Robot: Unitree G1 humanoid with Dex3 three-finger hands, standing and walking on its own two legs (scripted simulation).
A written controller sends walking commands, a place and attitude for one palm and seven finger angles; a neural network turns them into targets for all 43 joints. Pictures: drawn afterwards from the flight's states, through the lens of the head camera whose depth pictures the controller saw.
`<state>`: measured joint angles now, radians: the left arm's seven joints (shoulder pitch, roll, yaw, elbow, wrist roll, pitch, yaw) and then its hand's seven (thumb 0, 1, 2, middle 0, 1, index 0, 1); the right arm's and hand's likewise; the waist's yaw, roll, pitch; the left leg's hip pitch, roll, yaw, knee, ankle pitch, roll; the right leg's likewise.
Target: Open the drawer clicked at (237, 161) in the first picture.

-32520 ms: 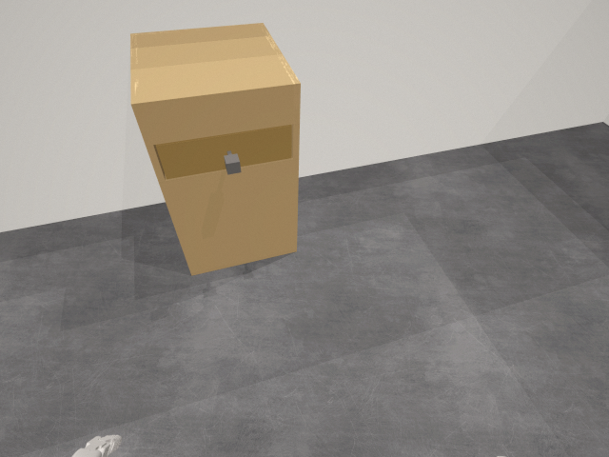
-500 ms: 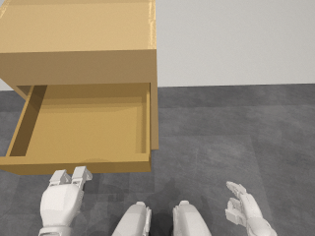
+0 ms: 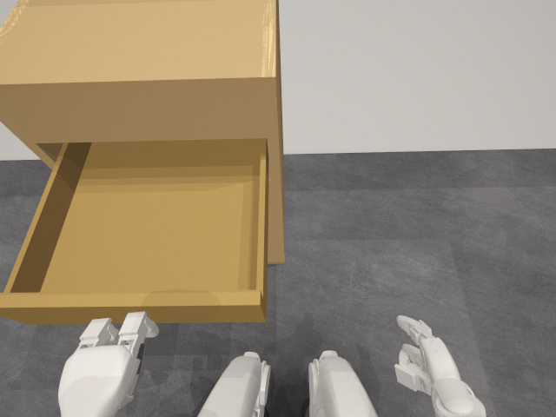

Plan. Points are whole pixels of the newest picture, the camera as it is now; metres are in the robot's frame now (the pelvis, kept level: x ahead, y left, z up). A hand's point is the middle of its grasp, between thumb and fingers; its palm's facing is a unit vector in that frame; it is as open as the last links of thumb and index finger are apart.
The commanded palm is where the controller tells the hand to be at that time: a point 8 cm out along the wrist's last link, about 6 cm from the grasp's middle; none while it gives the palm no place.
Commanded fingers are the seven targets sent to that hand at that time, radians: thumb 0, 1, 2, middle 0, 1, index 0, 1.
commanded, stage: pull the drawer open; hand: left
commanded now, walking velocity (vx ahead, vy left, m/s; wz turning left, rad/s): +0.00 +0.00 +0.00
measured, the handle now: (125, 343) +0.22 +0.24 -0.05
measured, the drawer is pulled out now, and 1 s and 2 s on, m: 0.28 0.30 0.30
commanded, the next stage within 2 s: open the thumb to release the handle in 0.52 s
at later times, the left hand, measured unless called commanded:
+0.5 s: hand (120, 400) +0.14 +0.24 -0.07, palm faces -0.18 -0.13 -0.97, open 7.8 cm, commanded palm +0.10 +0.25 -0.01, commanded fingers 0.00 0.90 0.90 -0.40 -1.35 -0.40 -1.35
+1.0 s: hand (116, 395) +0.15 +0.24 -0.06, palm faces -0.12 -0.09 -0.99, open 10.0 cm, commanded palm +0.14 +0.25 -0.01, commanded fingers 0.00 -0.50 0.30 -0.30 -1.20 -0.30 -1.20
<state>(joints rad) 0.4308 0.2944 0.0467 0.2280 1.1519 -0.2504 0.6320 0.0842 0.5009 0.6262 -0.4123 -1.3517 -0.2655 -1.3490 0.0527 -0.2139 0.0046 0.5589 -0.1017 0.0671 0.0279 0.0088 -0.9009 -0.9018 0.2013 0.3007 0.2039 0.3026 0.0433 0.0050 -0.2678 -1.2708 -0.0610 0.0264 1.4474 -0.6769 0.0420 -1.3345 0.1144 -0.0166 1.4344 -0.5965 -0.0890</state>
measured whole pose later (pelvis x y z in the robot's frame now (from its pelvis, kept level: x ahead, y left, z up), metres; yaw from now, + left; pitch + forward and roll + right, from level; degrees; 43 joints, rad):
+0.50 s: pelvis -0.01 -0.01 -0.01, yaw +0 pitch +28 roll +1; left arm 0.47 0.31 0.06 0.20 1.14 -0.28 0.62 0.08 0.51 0.62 -0.40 -1.35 -0.25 -1.35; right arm 0.04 -0.21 -0.01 0.57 -0.09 0.07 0.01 0.01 -0.90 -0.90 0.20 0.30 0.20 0.30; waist 0.05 0.00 -0.26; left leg -1.30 -0.06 0.02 1.47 -0.66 0.03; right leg -1.37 0.11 -0.02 1.46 -0.58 -0.10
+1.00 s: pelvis -0.02 -0.01 -0.01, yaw +2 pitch +28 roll +2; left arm 0.39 0.32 0.03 0.23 1.13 -0.24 0.66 0.00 0.08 0.55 -0.36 -1.27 -0.35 -1.27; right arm 0.06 -0.22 -0.01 0.59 -0.08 0.05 -0.02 0.01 -0.90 -0.90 0.20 0.30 0.20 0.30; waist 0.08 0.02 -0.26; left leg -1.33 -0.07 0.01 1.48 -0.65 0.03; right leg -1.39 0.10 -0.04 1.47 -0.58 -0.10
